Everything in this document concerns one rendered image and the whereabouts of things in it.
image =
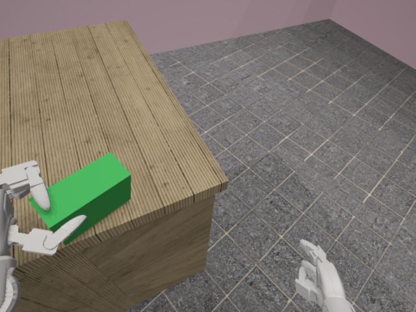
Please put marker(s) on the robot left hand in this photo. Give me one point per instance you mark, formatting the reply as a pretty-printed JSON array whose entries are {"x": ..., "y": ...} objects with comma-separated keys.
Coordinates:
[{"x": 16, "y": 182}]

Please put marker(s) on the robot left forearm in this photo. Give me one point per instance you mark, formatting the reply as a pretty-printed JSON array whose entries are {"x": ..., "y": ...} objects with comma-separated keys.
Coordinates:
[{"x": 10, "y": 289}]

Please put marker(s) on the sponge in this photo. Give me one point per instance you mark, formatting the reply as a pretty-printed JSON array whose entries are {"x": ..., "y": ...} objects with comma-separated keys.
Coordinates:
[{"x": 95, "y": 191}]

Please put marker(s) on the table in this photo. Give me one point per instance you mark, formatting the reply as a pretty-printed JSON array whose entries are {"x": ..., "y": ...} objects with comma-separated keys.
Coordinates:
[{"x": 68, "y": 98}]

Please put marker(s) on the robot right hand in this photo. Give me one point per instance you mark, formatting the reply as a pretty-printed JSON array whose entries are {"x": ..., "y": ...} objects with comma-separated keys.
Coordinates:
[{"x": 325, "y": 281}]

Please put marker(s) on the robot right forearm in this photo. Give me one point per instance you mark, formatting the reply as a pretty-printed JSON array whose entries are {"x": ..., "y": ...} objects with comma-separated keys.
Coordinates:
[{"x": 336, "y": 304}]

